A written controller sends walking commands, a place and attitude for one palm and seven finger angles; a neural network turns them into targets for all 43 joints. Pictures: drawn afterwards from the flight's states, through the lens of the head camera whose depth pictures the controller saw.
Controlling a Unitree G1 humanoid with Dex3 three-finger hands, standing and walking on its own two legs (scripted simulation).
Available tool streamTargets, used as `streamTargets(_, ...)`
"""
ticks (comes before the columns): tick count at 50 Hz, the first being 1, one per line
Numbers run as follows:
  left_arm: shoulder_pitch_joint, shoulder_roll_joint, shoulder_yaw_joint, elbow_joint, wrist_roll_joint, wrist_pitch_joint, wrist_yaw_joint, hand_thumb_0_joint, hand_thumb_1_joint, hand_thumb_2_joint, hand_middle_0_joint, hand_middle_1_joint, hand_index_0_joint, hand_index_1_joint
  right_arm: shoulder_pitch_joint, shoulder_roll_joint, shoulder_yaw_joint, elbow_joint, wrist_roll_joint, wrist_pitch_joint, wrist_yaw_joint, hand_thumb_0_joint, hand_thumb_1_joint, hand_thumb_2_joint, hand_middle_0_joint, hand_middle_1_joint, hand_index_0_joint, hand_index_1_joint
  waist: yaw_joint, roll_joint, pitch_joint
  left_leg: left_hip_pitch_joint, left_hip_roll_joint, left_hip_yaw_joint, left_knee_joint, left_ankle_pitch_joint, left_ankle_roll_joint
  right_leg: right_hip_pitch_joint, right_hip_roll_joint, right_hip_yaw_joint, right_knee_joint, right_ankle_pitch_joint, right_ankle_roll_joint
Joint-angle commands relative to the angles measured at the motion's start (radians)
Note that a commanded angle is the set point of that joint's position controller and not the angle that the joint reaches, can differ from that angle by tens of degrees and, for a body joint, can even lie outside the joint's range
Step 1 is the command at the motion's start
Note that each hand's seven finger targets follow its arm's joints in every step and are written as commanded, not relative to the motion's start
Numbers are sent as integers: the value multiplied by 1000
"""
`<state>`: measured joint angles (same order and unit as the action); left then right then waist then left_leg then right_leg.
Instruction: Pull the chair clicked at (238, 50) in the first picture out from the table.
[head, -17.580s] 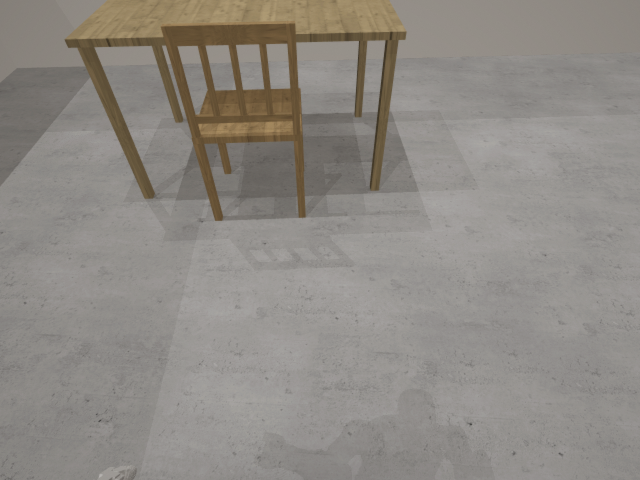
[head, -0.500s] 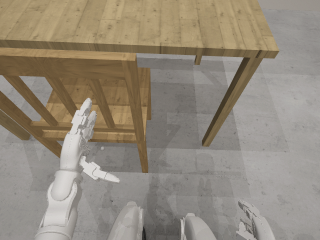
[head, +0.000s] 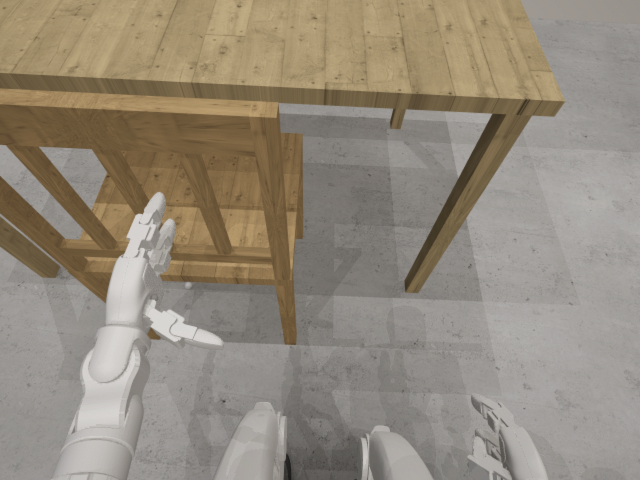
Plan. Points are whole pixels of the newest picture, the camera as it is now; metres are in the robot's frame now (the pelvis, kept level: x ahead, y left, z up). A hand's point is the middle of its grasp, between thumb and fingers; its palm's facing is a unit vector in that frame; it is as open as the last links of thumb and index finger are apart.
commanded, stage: aim the fingers beside a spindle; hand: left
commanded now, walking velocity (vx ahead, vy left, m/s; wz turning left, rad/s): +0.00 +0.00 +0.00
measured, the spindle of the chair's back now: (140, 205) +0.47 +0.28 +0.00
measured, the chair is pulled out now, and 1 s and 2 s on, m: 0.00 0.00 0.00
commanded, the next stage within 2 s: push the fingers through the gap in 0.22 s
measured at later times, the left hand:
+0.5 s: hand (205, 288) +0.33 +0.15 +0.03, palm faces -0.06 -1.00 -0.03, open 17.0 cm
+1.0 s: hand (214, 245) +0.40 +0.16 +0.02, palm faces -0.01 -1.00 -0.05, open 17.0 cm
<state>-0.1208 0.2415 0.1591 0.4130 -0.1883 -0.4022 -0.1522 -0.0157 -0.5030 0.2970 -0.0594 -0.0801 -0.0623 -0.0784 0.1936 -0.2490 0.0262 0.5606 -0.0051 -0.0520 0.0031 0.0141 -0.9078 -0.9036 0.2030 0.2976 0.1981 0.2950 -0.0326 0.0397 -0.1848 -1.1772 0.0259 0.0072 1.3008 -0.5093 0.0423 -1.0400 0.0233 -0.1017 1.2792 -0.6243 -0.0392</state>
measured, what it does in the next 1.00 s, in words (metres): stands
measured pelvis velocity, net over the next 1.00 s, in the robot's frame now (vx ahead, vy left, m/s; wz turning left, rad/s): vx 0.00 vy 0.00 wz -0.01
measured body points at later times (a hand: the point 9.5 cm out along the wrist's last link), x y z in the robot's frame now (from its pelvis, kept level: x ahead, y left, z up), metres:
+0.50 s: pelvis +0.00 +0.01 +0.00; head +0.10 +0.02 +0.44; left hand +0.33 +0.21 +0.03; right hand +0.16 -0.24 -0.10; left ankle +0.05 +0.09 -0.62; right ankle -0.01 -0.10 -0.62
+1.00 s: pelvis +0.00 +0.00 +0.00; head +0.11 +0.01 +0.43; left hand +0.39 +0.21 +0.03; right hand +0.12 -0.26 -0.12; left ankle +0.05 +0.09 -0.62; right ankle -0.01 -0.10 -0.62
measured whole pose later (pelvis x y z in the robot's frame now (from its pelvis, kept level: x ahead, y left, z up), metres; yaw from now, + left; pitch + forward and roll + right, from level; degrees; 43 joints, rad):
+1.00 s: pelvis +0.00 +0.00 +0.00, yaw +0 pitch +24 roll -3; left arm -0.36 0.26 0.18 0.61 -0.15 -0.42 -0.12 -0.02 -0.50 0.30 -0.06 -0.08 -0.06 -0.08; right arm 0.23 -0.26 0.02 0.60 -0.02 -0.03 0.00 0.01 -0.91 -0.90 0.20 0.30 0.20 0.29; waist -0.07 0.04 -0.18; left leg -1.22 0.03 0.01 1.31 -0.51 0.04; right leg -1.08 0.03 -0.10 1.29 -0.62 -0.04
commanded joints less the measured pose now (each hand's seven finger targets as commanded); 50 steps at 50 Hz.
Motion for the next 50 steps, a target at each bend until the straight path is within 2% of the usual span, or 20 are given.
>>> streamTargets(1, -155, 46, -67, -327, -32, -60, -63, 0, -500, 300, -60, -80, -60, -80, 11, -145, -69, -150, 14, -49, -17, 0, -900, -900, 200, 300, 200, 300, -20, 51, -418, 470, -6, -82, -163, 298, -13, 89, 8, 74, -201, 324, 0)
streamTargets(3, -143, 87, -41, -453, -37, -82, -39, 0, -500, 300, -60, -80, -60, -80, 19, -144, -71, -150, 10, -59, -20, 0, -900, -900, 200, 300, 200, 300, 0, 102, -478, 565, -1, -98, -176, 371, -20, 96, 5, 66, -200, 351, -3)
streamTargets(6, -134, 156, 36, -426, -13, -96, 30, 0, -500, 300, -60, -80, -60, -80, 26, -145, -66, -119, 1, -59, -26, 0, -900, -900, 200, 300, 200, 300, -13, 29, -406, 511, 4, -107, -173, 360, -19, 67, 14, 58, -192, 334, 1)
streamTargets(7, -163, 126, 16, -383, 0, -96, 48, 0, -500, 300, -60, -80, -60, -80, 19, -136, -62, -107, -2, -56, -24, 0, -900, -900, 200, 300, 200, 300, -26, 14, -362, 472, 0, -104, -170, 319, -18, 48, 11, 57, -191, 308, 5)
streamTargets(9, -141, 115, 38, -261, 15, -88, 70, 0, -500, 300, -60, -80, -60, -80, 12, -133, -59, -94, -4, -46, -19, 0, -900, -900, 200, 300, 200, 300, -26, -18, -265, 376, -5, -96, -171, 218, -17, 26, 14, 57, -198, 238, 5)
streamTargets(12, -87, 91, 34, -129, 25, -61, 50, 0, -500, 300, -60, -80, -60, -80, 7, -138, -59, -108, 1, -28, -12, 0, -900, -900, 200, 300, 200, 300, -16, -50, -241, 313, -13, -78, -173, 174, -16, 42, 14, 61, -202, 220, 2)
streamTargets(16, -124, 33, -65, -242, 2, -52, -17, 0, -500, 300, -60, -80, -60, -80, 5, -143, -65, -147, 11, -30, -9, 0, -900, -900, 200, 300, 200, 300, -14, 45, -366, 432, -8, -84, -178, 231, -19, 58, 9, 66, -203, 255, -3)
streamTargets(18, -211, 67, -61, -346, -8, -72, -18, 0, -500, 300, -60, -80, -60, -80, 14, -146, -66, -142, 8, -36, -16, 0, -900, -900, 200, 300, 200, 300, -22, 82, -416, 505, -2, -99, -178, 278, -21, 52, 8, 65, -206, 278, -2)
streamTargets(20, -256, 94, -40, -383, -2, -96, 4, 0, -500, 300, -60, -80, -60, -80, 21, -144, -66, -123, 3, -45, -23, 0, -900, -900, 200, 300, 200, 300, -27, 89, -418, 534, 3, -112, -172, 314, -24, 27, 9, 61, -195, 287, -3)
streamTargets(21, -277, 102, -36, -383, 2, -104, 19, 0, -500, 300, -60, -80, -60, -80, 26, -147, -65, -111, -1, -49, -24, 0, -900, -900, 200, 300, 200, 300, -41, 62, -404, 524, 7, -121, -165, 317, -23, 5, 13, 55, -186, 283, -1)
streamTargets(22, -273, 106, -19, -358, 8, -111, 36, 0, -500, 300, -60, -80, -60, -80, 25, -144, -64, -102, -4, -51, -24, 0, -900, -900, 200, 300, 200, 300, -32, 65, -388, 511, 6, -126, -169, 299, -27, -9, 12, 52, -180, 264, -2)
streamTargets(26, -283, 93, 1, -175, 37, -100, 76, 0, -500, 300, -60, -80, -60, -80, 28, -146, -62, -75, -10, -40, -16, 0, -900, -900, 200, 300, 200, 300, -42, 11, -301, 404, -1, -117, -159, 217, -24, -40, 14, 48, -175, 218, 0)
streamTargets(31, -282, 98, 8, -109, 37, -47, 49, 0, -500, 300, -60, -80, -60, -80, 36, -151, -64, -104, -2, -15, -8, 0, -900, -900, 200, 300, 200, 300, -23, 3, -378, 400, -10, -88, -163, 233, -21, 44, 13, 65, -191, 259, 0)
streamTargets(35, -337, 116, 12, -226, 19, -63, 41, 0, -500, 300, -60, -80, -60, -80, 43, -146, -67, -113, 0, -10, -9, 0, -900, -900, 200, 300, 200, 300, -15, 60, -466, 501, -4, -91, -167, 336, -28, 72, 12, 68, -190, 339, -1)
streamTargets(37, -361, 127, 26, -220, 12, -75, 48, 0, -500, 300, -60, -80, -60, -80, 50, -144, -64, -99, -2, -11, -11, 0, -900, -900, 200, 300, 200, 300, -27, 44, -446, 479, -4, -88, -157, 339, -24, 72, 15, 72, -193, 347, 2)
streamTargets(39, -377, 118, 26, -155, 18, -86, 56, 0, -500, 300, -60, -80, -60, -80, 56, -142, -64, -80, -2, -10, -12, 0, -900, -900, 200, 300, 200, 300, -47, -16, -385, 413, -5, -81, -150, 289, -18, 68, 17, 76, -198, 323, 8)
streamTargets(43, -473, 135, 41, -6, 39, -95, 55, 0, -500, 300, -60, -80, -60, -80, 67, -149, -61, -50, -3, -9, -14, 0, -900, -900, 200, 300, 200, 300, -70, -21, -290, 323, -8, -73, -135, 191, -15, 9, 16, 82, -203, 243, 8)
streamTargets(45, -484, 148, 55, 19, 37, -92, 43, 0, -500, 300, -60, -80, -60, -80, 72, -153, -62, -55, -3, -7, -12, 0, -900, -900, 200, 300, 200, 300, -61, -9, -323, 322, -12, -67, -134, 201, -14, 33, 15, 88, -203, 257, 6)
streamTargets(46, -486, 152, 53, 13, 37, -91, 35, 0, -500, 300, -60, -80, -60, -80, 73, -155, -64, -61, -4, -7, -12, 0, -900, -900, 200, 300, 200, 300, -53, 33, -355, 343, -13, -63, -131, 226, -15, 39, 14, 94, -197, 279, 3)
streamTargets(50, -530, 152, 44, -79, 24, -101, 21, 0, -500, 300, -60, -80, -60, -80, 86, -150, -68, -68, -4, -6, -6, 0, -900, -900, 200, 300, 200, 300, -38, 105, -493, 481, -8, -73, -140, 359, -25, 70, 13, 86, -182, 381, 1)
